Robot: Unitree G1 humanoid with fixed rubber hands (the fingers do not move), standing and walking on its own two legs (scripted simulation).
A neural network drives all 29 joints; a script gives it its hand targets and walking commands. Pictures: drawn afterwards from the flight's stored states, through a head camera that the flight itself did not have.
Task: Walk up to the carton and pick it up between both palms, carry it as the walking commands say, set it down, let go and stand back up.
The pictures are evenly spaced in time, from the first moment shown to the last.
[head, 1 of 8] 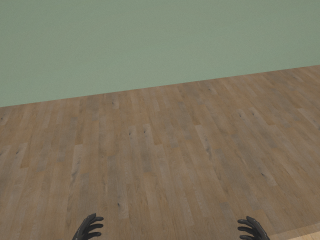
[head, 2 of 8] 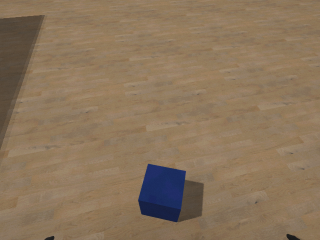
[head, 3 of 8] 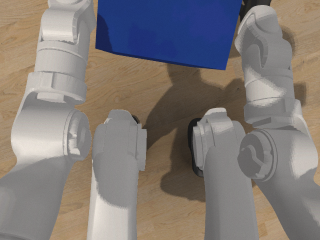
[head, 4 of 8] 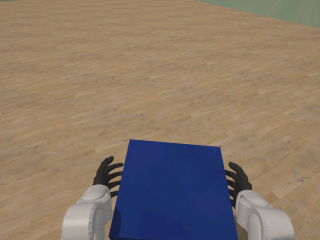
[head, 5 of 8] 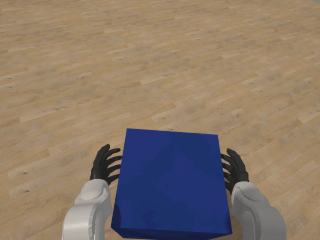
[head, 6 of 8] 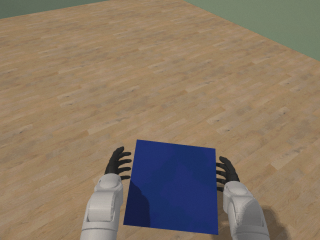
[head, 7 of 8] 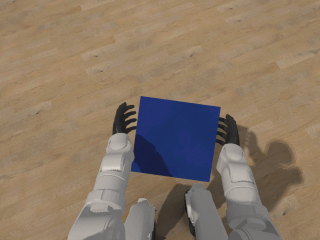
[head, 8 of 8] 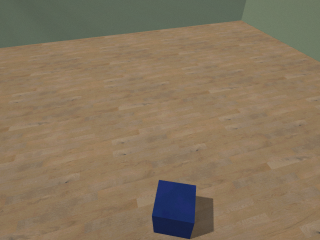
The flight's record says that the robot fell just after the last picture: no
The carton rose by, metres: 0.66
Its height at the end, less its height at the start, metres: +0.00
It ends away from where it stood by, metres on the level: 8.08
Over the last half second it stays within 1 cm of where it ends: yes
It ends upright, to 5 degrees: yes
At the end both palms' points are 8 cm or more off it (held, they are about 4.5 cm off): yes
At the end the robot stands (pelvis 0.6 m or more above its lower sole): yes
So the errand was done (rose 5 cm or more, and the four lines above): yes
